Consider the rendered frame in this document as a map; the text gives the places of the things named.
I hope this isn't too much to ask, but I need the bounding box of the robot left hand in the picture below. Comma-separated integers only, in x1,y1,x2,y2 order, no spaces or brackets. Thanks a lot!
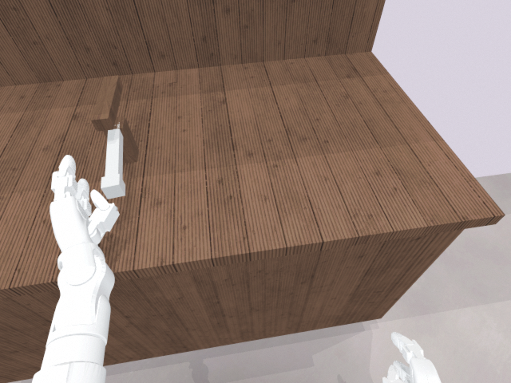
50,155,120,252

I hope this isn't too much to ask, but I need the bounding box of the robot left forearm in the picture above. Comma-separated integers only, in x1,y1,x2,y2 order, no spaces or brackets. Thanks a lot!
32,243,115,383

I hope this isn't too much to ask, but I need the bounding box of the robot right hand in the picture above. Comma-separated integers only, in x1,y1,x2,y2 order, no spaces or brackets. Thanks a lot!
382,332,441,383

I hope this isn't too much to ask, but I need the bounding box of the counter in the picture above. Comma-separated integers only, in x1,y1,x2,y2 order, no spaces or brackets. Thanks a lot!
0,0,505,383

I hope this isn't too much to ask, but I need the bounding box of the tap lever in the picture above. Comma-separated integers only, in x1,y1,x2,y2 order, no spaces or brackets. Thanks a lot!
101,122,125,199

